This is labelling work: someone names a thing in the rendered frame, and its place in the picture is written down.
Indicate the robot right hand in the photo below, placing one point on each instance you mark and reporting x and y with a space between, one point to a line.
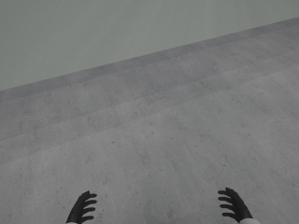
238 206

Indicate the robot left hand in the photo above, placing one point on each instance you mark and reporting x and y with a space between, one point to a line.
77 212

